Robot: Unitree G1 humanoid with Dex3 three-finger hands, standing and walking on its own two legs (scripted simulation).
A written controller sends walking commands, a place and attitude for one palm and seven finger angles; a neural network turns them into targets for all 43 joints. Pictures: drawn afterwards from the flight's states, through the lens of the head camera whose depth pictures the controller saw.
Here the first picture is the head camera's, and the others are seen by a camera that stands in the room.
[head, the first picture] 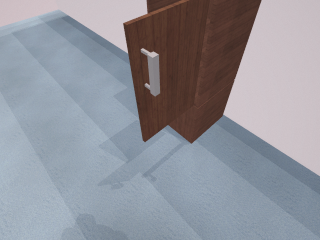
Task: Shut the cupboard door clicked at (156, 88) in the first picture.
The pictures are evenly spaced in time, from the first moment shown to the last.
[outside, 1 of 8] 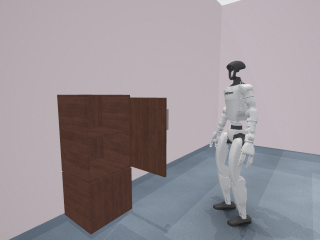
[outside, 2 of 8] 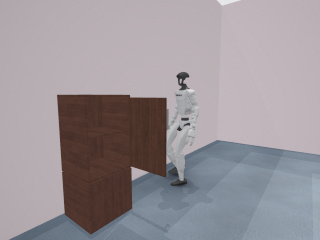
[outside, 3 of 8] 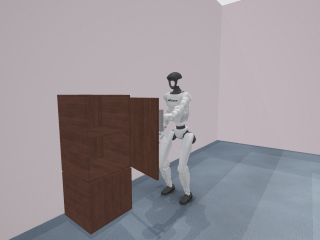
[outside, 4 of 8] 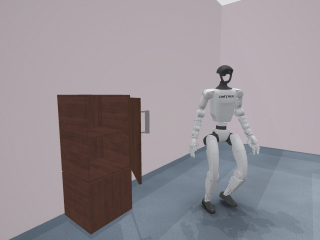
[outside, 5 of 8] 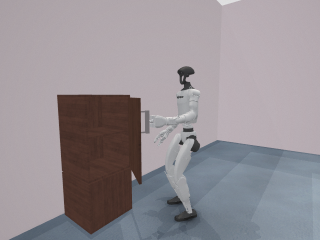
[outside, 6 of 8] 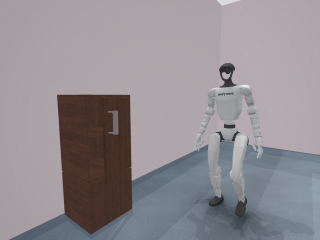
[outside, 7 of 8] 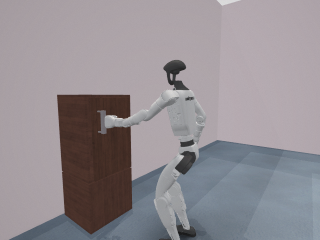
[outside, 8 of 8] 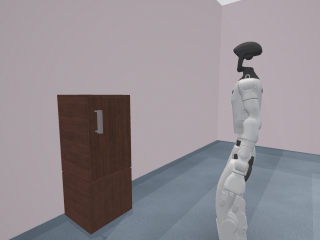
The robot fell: no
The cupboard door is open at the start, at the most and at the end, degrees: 90 90 0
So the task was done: yes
